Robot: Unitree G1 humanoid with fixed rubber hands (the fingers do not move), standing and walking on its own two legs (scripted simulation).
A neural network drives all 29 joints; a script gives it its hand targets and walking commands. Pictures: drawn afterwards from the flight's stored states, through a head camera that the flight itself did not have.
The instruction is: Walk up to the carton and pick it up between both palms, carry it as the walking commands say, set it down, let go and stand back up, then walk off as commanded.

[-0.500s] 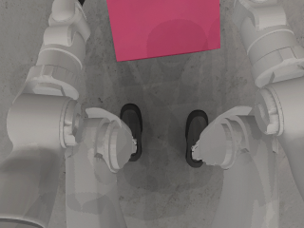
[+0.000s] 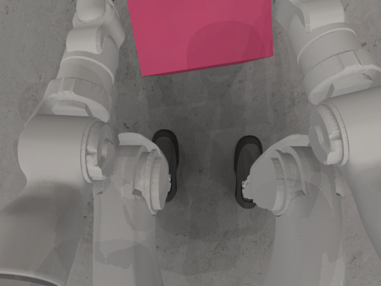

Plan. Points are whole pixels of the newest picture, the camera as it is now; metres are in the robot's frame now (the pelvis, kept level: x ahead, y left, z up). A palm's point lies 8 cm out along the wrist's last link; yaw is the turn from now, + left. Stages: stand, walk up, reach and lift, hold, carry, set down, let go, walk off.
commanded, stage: reach and lift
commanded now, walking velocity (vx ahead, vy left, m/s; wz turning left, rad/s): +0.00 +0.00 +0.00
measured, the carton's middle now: (197, 9) +0.53 +0.03 -0.25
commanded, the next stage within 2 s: none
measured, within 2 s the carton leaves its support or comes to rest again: leaves its support in 0.50 s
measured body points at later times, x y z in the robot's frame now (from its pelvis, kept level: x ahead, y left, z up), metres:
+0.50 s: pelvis +0.01 +0.00 -0.02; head +0.37 -0.01 +0.25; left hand +0.55 +0.18 -0.17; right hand +0.58 -0.11 -0.18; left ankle +0.13 +0.12 -0.34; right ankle +0.11 -0.11 -0.34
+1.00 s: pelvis +0.01 +0.01 +0.03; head +0.35 +0.01 +0.32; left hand +0.55 +0.18 -0.10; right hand +0.58 -0.10 -0.09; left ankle +0.13 +0.13 -0.34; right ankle +0.11 -0.11 -0.34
